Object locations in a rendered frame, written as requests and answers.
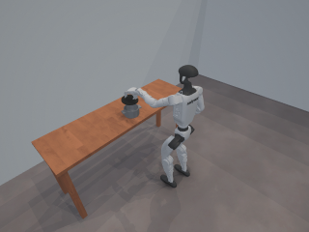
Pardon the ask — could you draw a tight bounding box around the knob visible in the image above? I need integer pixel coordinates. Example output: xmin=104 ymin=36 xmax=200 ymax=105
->
xmin=126 ymin=95 xmax=133 ymax=101

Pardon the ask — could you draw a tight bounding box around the right robot thigh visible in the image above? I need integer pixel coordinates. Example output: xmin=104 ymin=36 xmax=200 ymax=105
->
xmin=176 ymin=124 xmax=194 ymax=155

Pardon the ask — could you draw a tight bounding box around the lid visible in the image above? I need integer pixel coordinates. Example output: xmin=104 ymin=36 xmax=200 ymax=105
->
xmin=121 ymin=95 xmax=139 ymax=105

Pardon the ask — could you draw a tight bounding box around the robot left hand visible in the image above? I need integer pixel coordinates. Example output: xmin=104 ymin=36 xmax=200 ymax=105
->
xmin=124 ymin=87 xmax=138 ymax=100

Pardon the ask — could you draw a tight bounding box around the pot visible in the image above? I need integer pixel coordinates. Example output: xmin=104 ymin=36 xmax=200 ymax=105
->
xmin=121 ymin=104 xmax=142 ymax=119

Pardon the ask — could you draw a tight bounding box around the robot thigh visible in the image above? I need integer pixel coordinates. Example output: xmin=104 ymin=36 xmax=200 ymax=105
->
xmin=176 ymin=124 xmax=194 ymax=155
xmin=161 ymin=135 xmax=182 ymax=165

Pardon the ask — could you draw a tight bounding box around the left robot forearm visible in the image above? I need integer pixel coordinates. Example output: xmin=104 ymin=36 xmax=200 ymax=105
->
xmin=134 ymin=88 xmax=155 ymax=105

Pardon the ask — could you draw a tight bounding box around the robot right upper arm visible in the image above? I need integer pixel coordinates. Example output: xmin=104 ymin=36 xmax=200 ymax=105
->
xmin=192 ymin=86 xmax=205 ymax=112

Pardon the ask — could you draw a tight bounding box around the table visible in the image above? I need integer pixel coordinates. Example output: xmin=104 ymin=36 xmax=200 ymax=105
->
xmin=31 ymin=79 xmax=182 ymax=218

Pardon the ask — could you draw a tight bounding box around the robot left upper arm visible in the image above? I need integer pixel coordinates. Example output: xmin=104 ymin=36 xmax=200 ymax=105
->
xmin=150 ymin=94 xmax=183 ymax=108

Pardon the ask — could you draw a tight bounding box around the left robot thigh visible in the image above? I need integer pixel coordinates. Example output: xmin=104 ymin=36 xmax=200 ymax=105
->
xmin=161 ymin=135 xmax=182 ymax=165

